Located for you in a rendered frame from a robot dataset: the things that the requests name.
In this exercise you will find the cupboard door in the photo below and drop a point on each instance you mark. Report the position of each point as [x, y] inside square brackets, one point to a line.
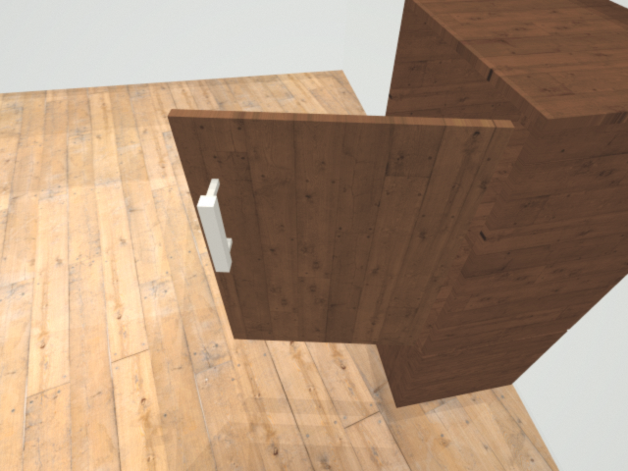
[344, 227]

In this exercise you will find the handle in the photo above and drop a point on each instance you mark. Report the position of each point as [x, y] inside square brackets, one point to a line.
[212, 223]

